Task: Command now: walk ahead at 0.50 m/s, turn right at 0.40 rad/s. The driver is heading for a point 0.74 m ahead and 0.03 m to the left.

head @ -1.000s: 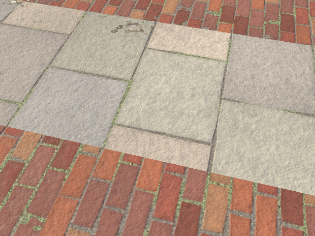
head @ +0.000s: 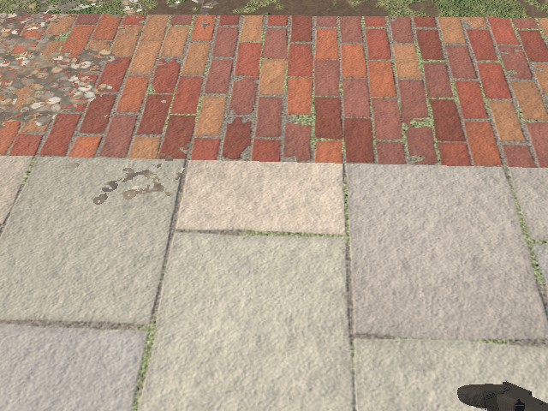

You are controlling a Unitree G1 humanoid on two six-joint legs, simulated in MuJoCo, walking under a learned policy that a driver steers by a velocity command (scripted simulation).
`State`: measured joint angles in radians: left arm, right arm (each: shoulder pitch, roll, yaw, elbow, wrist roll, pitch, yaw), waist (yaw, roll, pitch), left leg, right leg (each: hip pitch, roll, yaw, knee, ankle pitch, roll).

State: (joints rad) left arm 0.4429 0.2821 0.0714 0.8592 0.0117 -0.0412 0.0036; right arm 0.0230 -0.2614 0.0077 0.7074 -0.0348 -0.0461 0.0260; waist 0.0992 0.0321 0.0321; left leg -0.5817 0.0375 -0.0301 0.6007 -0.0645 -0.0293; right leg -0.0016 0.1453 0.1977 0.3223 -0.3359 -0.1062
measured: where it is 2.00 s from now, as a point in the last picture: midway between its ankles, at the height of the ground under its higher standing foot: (312, 367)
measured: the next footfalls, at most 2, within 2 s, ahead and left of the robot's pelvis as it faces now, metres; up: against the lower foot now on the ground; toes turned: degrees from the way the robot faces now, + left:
left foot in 0.06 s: +0.20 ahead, +0.12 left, +0.00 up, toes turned -3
right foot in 0.54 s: +0.43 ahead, -0.10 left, +0.00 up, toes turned -6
